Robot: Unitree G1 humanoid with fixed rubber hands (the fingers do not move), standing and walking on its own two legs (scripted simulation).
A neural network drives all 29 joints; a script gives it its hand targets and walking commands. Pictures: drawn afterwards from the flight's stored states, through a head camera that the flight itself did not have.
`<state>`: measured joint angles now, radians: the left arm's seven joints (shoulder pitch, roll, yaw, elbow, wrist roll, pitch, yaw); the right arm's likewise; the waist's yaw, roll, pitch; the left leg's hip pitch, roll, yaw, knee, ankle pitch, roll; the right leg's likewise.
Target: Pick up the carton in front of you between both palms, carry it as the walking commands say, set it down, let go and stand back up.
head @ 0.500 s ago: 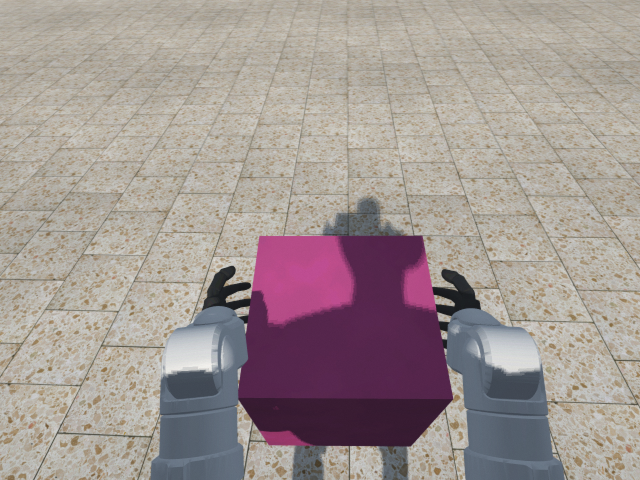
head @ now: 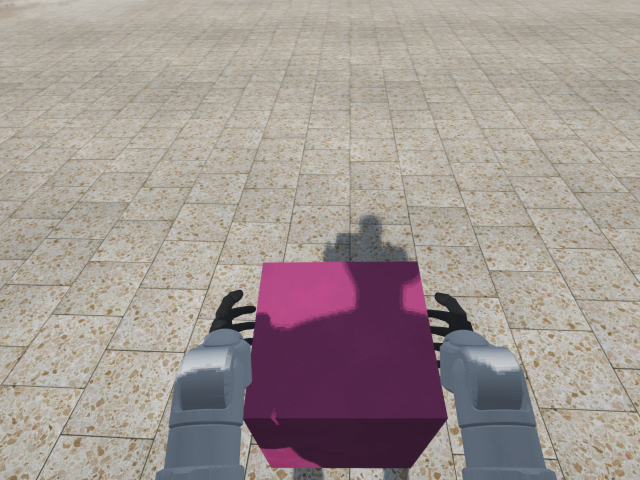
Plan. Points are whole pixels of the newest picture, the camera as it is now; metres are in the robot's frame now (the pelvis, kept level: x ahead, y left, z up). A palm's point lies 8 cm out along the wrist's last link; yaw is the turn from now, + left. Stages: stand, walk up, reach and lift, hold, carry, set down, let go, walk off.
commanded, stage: carry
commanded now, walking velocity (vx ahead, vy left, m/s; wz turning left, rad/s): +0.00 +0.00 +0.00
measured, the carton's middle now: (340, 370) +0.31 +0.00 -0.04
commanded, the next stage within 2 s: hold in 0.72 s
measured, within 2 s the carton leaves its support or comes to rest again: neither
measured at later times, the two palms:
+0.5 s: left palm (222, 373) +0.26 +0.15 +0.05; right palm (467, 373) +0.26 -0.15 +0.04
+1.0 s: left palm (234, 384) +0.24 +0.13 +0.05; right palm (500, 409) +0.21 -0.17 +0.05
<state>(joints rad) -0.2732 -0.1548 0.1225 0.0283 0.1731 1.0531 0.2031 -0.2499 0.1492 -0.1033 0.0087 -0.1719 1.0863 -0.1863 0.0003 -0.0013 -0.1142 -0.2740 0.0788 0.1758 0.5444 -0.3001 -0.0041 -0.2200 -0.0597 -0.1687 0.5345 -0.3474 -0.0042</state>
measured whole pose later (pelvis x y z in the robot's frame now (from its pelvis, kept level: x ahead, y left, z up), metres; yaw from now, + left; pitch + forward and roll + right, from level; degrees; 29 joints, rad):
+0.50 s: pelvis -0.04 +0.00 +0.00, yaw +0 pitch +2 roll +0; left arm -0.27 -0.15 0.21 0.27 0.28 0.67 0.03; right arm -0.26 0.15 -0.19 0.27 -0.28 0.70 -0.04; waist 0.00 0.00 -0.11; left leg -0.31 0.08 0.17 0.50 -0.22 0.00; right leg -0.26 -0.05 -0.17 0.51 -0.28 -0.02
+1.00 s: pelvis -0.06 +0.00 +0.01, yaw -5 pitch -8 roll +0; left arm -0.26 -0.15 0.20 0.24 0.29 0.72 0.00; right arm -0.24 0.15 -0.19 0.22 -0.27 0.74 -0.02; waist -0.01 0.00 0.04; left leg -0.09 0.02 -0.01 0.39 -0.17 -0.01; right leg -0.07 0.00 -0.03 0.39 -0.19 -0.01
